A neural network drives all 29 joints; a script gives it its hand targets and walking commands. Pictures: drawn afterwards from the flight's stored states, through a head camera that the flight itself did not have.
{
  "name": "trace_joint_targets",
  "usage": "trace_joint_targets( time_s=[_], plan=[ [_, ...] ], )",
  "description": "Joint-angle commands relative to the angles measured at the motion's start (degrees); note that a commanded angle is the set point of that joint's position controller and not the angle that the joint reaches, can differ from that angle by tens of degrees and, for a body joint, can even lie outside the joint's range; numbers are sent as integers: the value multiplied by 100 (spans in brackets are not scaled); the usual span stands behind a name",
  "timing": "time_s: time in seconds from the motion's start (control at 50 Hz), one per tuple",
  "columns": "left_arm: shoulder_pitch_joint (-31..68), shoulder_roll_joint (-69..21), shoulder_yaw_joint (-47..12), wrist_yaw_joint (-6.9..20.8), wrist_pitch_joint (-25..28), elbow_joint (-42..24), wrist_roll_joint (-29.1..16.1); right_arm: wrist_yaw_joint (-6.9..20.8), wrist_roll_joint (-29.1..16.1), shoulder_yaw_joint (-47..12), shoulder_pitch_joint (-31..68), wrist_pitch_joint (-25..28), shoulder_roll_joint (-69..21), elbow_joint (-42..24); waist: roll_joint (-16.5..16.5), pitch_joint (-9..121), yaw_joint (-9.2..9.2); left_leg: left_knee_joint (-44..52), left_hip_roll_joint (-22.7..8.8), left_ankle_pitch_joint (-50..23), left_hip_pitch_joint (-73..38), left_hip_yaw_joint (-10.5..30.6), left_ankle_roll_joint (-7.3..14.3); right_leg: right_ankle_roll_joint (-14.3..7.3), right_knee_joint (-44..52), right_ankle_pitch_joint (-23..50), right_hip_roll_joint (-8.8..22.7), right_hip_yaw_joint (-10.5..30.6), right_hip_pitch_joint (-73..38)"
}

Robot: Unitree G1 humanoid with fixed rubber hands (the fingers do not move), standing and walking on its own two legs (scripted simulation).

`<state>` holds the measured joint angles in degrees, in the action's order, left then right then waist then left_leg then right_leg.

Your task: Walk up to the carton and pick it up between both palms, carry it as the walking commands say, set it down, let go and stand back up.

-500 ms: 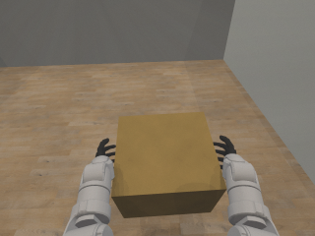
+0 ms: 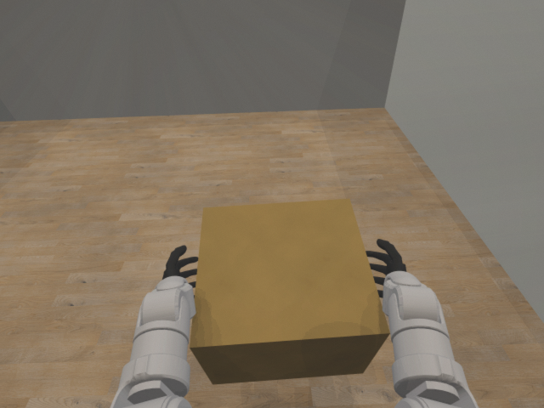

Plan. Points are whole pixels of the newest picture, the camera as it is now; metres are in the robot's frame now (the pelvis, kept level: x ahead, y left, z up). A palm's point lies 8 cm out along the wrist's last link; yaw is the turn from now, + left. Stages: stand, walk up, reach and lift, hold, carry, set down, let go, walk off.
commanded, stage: hold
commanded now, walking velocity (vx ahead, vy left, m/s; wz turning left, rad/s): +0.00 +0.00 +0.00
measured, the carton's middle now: (282, 289) +0.35 +0.00 -0.03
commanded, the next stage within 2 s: carry in 0.82 s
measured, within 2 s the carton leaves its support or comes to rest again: neither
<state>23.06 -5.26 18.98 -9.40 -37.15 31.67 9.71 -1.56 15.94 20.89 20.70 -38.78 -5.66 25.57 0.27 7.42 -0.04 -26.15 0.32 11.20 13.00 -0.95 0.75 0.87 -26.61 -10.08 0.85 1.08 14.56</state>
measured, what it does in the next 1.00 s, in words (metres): stands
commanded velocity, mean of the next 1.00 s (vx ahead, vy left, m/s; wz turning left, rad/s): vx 0.00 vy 0.07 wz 0.00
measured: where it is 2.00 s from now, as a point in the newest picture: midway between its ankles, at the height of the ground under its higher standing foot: outside the picture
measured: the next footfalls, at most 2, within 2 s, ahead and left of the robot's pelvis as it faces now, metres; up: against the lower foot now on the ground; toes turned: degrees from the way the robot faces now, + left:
right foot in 1.32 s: +0.04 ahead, -0.07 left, +0.00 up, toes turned -5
left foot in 1.54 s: +0.08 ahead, +0.22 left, +0.00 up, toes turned +4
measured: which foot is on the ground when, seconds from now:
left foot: down 0.00-1.00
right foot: down 0.00-1.00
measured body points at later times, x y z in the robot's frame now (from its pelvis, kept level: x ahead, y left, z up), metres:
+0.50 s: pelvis +0.00 +0.00 +0.00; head -0.06 +0.00 +0.45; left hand +0.32 +0.17 +0.04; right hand +0.31 -0.18 +0.04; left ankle +0.03 +0.12 -0.74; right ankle +0.05 -0.13 -0.74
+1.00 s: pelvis +0.00 +0.03 -0.01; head -0.05 +0.03 +0.44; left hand +0.32 +0.19 +0.08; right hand +0.32 -0.16 +0.07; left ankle +0.02 +0.12 -0.74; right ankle +0.05 -0.13 -0.74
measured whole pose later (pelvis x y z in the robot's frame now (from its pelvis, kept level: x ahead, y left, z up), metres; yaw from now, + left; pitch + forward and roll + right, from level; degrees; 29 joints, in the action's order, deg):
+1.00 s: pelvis +0.00 +0.03 -0.01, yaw +1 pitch -1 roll -1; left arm 22.4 -7.0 14.4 -10.2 -45.6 15.3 9.7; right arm -1.5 10.9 20.2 20.3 -45.0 -4.7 13.2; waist 0.9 7.4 0.0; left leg -33.2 0.2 17.2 15.6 -0.9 0.7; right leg 2.5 -27.1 -10.6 1.3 0.6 15.5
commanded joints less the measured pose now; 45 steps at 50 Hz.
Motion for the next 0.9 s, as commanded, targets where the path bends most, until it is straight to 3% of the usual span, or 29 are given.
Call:
trace_joint_targets(
  time_s=[0.0,0.3,0.72,0.78,0.8,0.84,0.88],
  plan=[
    [3999,-5469,-2646,3339,231,-211,-942,2525,-1443,-3241,3961,228,-5838,161,-100,1380,-192,928,314,497,-319,276,99,-124,780,-373,-436,243,-1207],
    [3299,-5728,-3174,3229,103,-858,-1155,2468,-1624,-3676,3300,153,-5718,-388,-11,1905,-104,842,380,-887,-869,368,2,-145,707,922,-518,224,-1475],
    [3531,-5601,-2977,3240,110,-645,-1035,2510,-1477,-3498,3540,153,-5654,-124,-109,1507,-54,888,344,-42,-545,398,64,-142,701,178,-486,220,-1276],
    [3566,-5593,-2983,3252,131,-660,-1015,2514,-1502,-3487,3556,168,-5699,-94,-3,1586,-95,861,355,-51,-519,378,65,-149,688,179,-479,239,-1320],
    [3897,-5790,-3424,3131,97,-1218,-1237,2410,-1654,-3827,3978,209,-5799,-497,-129,1759,-56,-325,-729,-684,149,5,-186,-116,-76,1098,1006,213,-543],
    [3740,-5777,-3626,3010,-106,-1668,-1462,2271,-2010,-4165,4032,23,-5879,-825,-624,1752,-82,-937,-390,348,801,-106,-159,-335,319,170,1434,1014,-434],
    [3700,-5721,-3856,2843,-362,-2172,-1618,2140,-2250,-4364,4142,-178,-5812,-1188,-1065,1590,-108,-1639,-239,925,1003,41,-105,-554,869,-1429,1922,1812,26]
  ],
)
